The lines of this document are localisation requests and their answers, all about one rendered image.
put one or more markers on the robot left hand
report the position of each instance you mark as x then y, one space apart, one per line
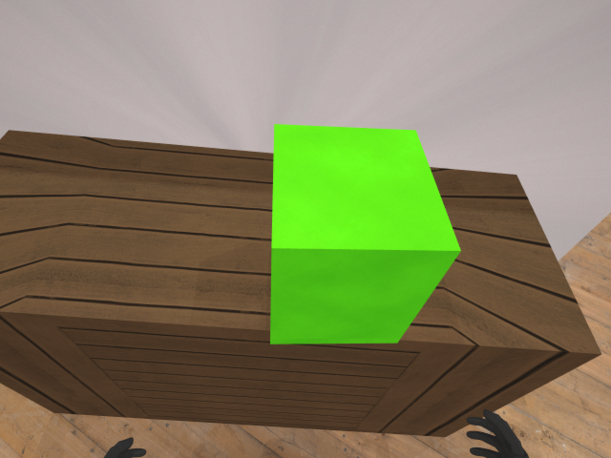
121 450

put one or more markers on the robot right hand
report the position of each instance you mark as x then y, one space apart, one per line
505 441

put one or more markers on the carton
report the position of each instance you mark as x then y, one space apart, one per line
360 234

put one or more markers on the pedestal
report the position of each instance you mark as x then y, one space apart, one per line
135 281

